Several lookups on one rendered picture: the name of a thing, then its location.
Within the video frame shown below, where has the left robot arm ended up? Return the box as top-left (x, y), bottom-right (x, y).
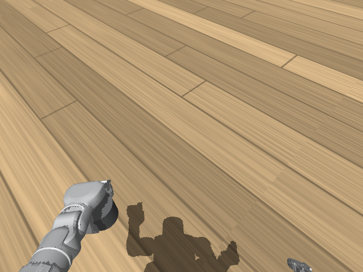
top-left (19, 202), bottom-right (92, 272)

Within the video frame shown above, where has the left robot hand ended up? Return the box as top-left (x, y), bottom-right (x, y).
top-left (64, 180), bottom-right (113, 234)

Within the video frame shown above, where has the tin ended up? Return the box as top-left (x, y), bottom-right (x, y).
top-left (92, 192), bottom-right (119, 231)

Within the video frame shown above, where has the right robot hand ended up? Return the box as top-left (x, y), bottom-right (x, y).
top-left (287, 258), bottom-right (312, 272)

